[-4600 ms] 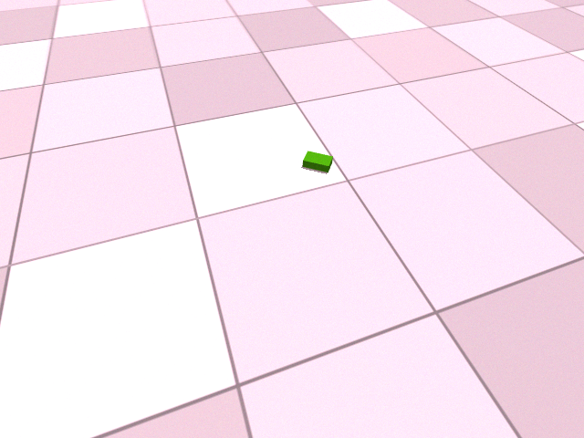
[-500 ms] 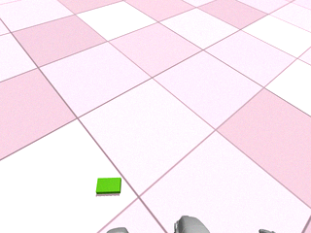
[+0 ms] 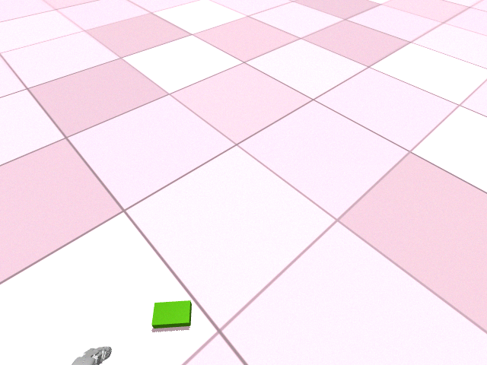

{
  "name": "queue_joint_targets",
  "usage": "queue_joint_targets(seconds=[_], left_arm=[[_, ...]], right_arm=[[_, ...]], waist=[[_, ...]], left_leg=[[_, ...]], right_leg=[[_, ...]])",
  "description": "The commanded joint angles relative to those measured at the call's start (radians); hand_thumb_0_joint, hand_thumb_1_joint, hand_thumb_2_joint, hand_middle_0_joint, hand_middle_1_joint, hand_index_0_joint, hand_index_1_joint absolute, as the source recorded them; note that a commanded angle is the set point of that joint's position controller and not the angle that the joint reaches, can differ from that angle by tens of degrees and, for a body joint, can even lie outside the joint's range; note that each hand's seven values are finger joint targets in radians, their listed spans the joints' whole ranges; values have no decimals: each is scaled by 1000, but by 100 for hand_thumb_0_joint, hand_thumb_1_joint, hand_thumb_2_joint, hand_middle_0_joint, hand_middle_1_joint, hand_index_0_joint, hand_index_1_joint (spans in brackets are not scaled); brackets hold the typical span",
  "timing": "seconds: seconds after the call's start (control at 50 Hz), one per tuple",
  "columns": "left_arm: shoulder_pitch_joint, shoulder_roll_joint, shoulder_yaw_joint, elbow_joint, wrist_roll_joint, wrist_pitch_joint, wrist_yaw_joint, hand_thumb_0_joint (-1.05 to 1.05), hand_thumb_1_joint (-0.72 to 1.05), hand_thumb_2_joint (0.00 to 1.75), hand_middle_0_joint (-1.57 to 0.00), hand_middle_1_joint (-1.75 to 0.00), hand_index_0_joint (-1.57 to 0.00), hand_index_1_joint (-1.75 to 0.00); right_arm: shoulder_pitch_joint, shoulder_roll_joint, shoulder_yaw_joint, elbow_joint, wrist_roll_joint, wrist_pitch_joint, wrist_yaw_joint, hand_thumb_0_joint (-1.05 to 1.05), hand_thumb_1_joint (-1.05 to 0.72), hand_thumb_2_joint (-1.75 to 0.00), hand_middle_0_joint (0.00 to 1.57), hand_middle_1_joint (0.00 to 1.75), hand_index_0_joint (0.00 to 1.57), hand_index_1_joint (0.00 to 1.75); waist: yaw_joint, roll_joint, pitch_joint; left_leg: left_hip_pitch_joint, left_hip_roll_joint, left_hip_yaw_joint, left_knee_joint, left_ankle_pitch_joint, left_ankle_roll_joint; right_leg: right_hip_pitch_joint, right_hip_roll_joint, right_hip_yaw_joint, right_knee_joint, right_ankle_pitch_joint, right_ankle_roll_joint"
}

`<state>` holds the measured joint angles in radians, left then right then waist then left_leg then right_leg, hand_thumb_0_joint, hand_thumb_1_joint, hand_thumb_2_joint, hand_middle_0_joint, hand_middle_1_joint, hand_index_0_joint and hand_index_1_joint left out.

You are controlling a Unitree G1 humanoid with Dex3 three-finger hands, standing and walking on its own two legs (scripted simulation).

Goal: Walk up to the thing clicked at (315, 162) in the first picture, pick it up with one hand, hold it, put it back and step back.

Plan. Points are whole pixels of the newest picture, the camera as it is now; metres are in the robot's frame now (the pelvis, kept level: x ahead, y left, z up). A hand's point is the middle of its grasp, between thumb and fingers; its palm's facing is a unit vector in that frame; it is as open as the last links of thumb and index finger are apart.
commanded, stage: walk up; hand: left
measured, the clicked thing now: (172, 314) +0.43 +0.28 -0.75
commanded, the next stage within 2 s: stand in 1.42 s
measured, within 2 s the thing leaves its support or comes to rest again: neither
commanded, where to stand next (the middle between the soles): +0.07 +0.00 m, yaw +3 degrees
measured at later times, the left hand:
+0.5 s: hand out of the picture +0.09 +0.26 -0.15, palm faces +0.02 -0.94 -0.33, open 7.4 cm
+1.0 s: hand out of the picture +0.12 +0.25 -0.15, palm faces +0.00 -0.95 -0.32, open 7.4 cm
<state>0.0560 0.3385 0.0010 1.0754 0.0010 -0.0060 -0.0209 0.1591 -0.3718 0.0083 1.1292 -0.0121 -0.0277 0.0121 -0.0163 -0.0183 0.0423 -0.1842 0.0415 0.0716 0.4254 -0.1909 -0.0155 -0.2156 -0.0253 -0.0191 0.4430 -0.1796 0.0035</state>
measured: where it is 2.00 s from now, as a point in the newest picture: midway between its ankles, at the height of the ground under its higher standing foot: outside the picture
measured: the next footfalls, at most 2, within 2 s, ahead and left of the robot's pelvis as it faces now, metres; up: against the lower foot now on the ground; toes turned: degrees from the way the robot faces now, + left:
none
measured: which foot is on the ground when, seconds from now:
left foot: down 0.00-1.00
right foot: down 0.00-1.00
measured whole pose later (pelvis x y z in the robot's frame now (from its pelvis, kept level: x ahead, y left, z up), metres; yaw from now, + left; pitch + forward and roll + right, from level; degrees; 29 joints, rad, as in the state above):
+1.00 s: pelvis +0.03 +0.00 +0.01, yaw +1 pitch -2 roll +0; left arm 0.08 0.34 0.01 1.17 0.01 0.00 -0.01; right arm 0.09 -0.35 -0.01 1.17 -0.01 -0.02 0.00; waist -0.01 0.00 0.04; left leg -0.09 0.04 0.06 0.30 -0.18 -0.02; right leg -0.11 -0.02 -0.03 0.31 -0.16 0.01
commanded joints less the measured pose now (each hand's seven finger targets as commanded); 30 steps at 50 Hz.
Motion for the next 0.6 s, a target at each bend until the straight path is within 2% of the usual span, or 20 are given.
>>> queue_joint_targets(seconds=[0.0,0.06,0.18,0.28,0.44,0.58], left_arm=[[-30,215,51,-25,1,-16,10,0,90,90,-20,-30,-20,-30],[-40,214,49,-10,0,-17,9,0,90,90,-20,-30,-20,-30],[-42,212,42,16,-2,-11,9,0,90,90,-20,-30,-20,-30],[-41,209,41,32,-1,-15,12,0,90,90,-20,-30,-20,-30],[-27,207,42,48,1,-17,19,0,90,90,-20,-30,-20,-30],[-23,206,43,48,4,-18,22,0,90,90,-20,-30,-20,-30]], right_arm=[[-94,-212,-38,-50,-1,-34,-13,0,-90,-90,20,30,20,30],[-92,-210,-39,-41,1,-34,-16,0,-90,-90,20,30,20,30],[-104,-214,-43,-26,0,-25,-19,0,-90,-90,20,30,20,30],[-105,-214,-48,-20,5,-23,-21,0,-90,-90,20,30,20,30],[-131,-205,-52,-20,8,-16,-21,0,-90,-90,20,30,20,30],[-151,-197,-54,-22,6,-10,-20,0,-90,-90,20,30,20,30]], waist=[[37,52,-56],[28,51,-79],[22,57,-48],[11,30,-94],[13,8,-95],[16,11,-70]], left_leg=[[-42,110,-148,-156,-58,43],[-10,112,-136,-149,6,41],[0,112,-139,-170,-40,40],[66,111,-122,-144,82,38],[121,116,-111,-138,172,37],[114,110,-108,-157,137,31]], right_leg=[[75,-93,113,-124,-34,-43],[95,-97,108,-130,28,-38],[65,-92,103,-150,-3,-29],[86,-105,97,-155,105,-24],[79,-111,86,-164,166,-17],[78,-111,88,-181,150,-10]])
